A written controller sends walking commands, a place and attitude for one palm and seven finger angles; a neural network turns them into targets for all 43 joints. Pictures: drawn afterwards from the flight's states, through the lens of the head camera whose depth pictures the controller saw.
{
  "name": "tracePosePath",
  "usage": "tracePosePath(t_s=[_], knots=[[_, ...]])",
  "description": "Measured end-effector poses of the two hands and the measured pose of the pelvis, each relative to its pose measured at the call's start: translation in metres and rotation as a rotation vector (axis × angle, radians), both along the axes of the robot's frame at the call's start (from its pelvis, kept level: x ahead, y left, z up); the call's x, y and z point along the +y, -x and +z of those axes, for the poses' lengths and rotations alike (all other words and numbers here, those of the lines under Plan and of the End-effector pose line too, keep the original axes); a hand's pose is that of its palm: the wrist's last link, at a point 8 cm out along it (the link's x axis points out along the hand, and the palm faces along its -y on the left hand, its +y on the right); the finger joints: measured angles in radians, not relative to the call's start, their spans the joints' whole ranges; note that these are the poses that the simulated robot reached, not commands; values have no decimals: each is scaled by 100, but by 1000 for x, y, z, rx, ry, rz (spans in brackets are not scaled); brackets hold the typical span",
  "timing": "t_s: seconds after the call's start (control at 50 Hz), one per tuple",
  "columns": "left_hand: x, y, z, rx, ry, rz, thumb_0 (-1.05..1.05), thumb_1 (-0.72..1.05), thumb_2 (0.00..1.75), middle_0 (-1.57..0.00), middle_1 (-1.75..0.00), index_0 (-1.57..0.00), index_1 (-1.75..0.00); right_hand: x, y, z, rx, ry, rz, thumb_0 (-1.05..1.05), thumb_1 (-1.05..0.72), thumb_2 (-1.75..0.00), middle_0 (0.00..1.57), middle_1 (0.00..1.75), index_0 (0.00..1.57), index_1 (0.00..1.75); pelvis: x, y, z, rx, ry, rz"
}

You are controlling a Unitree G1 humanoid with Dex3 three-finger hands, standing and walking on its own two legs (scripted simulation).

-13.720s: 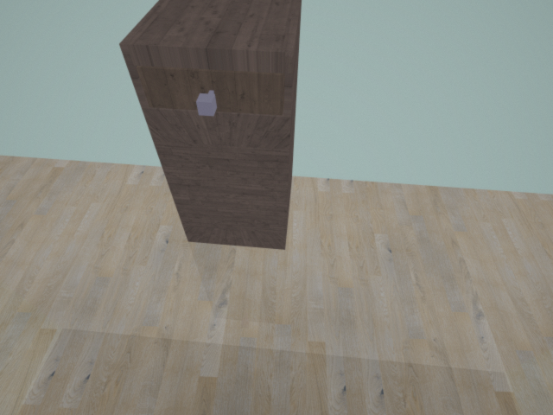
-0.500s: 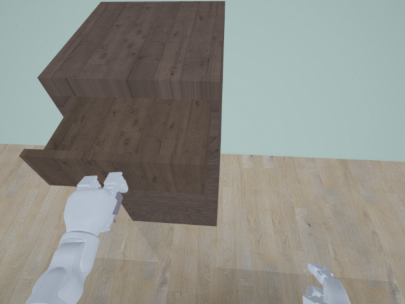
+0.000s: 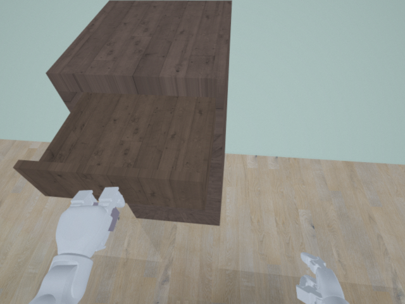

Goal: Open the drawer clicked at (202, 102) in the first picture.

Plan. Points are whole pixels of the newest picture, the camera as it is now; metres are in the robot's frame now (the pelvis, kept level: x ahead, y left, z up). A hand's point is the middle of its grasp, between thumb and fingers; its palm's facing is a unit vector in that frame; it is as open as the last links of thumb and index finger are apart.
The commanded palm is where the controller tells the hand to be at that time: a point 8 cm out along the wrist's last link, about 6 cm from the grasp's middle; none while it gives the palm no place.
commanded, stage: pull the drawer open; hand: left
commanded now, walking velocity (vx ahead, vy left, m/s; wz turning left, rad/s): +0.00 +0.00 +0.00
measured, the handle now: (107, 207) +0.29 +0.22 +0.02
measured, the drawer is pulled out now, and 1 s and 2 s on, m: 0.24 0.30 0.30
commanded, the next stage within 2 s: open the thumb to release the handle in 0.64 s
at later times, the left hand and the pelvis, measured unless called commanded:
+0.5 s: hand (87, 267) +0.19 +0.23 +0.00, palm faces -0.02 -0.08 -1.00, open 7.7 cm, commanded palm +0.15 +0.25 +0.06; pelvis +0.01 +0.00 -0.01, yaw -1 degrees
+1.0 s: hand (88, 264) +0.19 +0.23 +0.00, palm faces +0.02 -0.07 -1.00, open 8.0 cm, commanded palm +0.17 +0.24 +0.06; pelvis +0.00 -0.01 -0.02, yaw +0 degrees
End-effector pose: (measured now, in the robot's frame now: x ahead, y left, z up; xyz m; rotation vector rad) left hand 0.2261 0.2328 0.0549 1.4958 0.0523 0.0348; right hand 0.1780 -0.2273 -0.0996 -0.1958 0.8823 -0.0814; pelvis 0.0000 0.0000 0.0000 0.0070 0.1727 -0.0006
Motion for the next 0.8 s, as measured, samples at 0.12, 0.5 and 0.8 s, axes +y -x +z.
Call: tracePosePath(t_s=[0.12,0.5,0.8], knots=[[0,10,0,10,11,5,7,48,68,-42,-135,-30,-132,-4,-1,3,-10,4,-7,1,-91,-90,20,29,20,30,-1,-2,0,1,-1,-9],[2,61,0,7,2,12,6,48,69,-42,-135,-30,-132,0,-21,-5,-25,-3,56,1,-91,-90,20,29,20,30,-1,-7,-12,30,-6,-13],[1,61,0,11,0,18,7,49,67,-42,-135,-29,-132,-4,-15,-8,-19,-2,52,1,-91,-90,20,29,20,30,-4,-6,-15,36,-8,-14]])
